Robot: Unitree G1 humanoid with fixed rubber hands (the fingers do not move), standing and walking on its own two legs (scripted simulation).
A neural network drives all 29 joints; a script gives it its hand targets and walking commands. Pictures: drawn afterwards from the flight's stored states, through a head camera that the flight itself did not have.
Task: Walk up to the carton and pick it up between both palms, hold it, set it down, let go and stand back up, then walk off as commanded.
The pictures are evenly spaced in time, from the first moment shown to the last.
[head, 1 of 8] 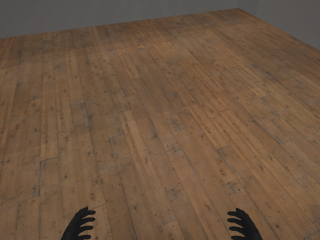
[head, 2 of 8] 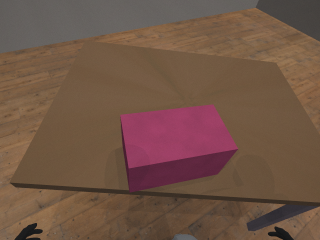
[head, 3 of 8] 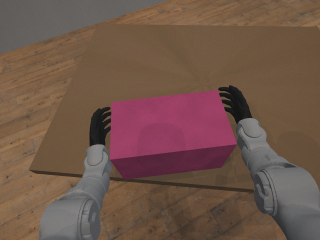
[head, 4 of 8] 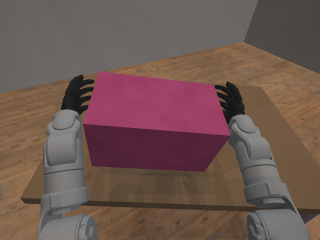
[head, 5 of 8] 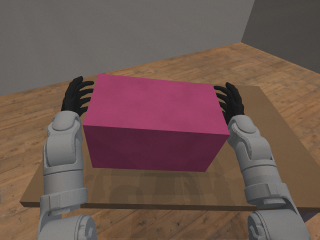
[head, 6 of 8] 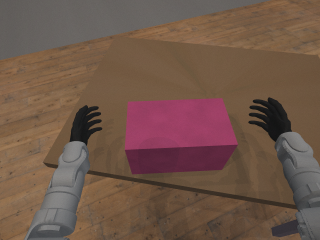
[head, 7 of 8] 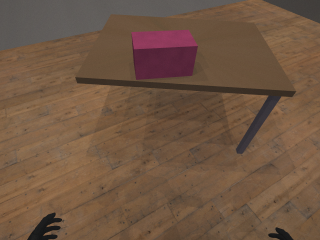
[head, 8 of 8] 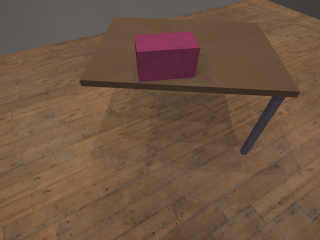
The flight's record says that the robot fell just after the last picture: no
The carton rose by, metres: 0.22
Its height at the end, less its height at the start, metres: +0.00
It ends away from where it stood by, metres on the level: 0.03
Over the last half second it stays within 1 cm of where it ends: yes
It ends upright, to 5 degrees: yes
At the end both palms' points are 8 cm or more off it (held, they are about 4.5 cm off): yes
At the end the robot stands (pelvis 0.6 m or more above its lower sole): yes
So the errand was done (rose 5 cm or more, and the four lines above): yes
